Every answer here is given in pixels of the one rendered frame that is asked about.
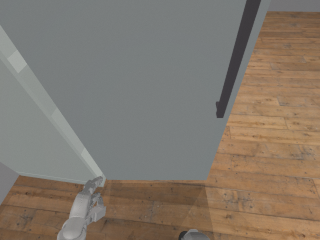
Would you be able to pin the left robot hand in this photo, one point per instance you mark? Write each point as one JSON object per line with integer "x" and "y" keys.
{"x": 83, "y": 204}

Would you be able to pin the handle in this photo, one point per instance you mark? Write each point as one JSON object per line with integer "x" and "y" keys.
{"x": 245, "y": 28}

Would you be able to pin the robot right shin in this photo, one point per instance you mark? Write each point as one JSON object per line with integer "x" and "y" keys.
{"x": 191, "y": 230}

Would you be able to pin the left robot forearm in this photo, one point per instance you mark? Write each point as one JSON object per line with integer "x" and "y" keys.
{"x": 74, "y": 228}

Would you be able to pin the fridge door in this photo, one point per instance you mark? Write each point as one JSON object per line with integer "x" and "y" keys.
{"x": 136, "y": 80}

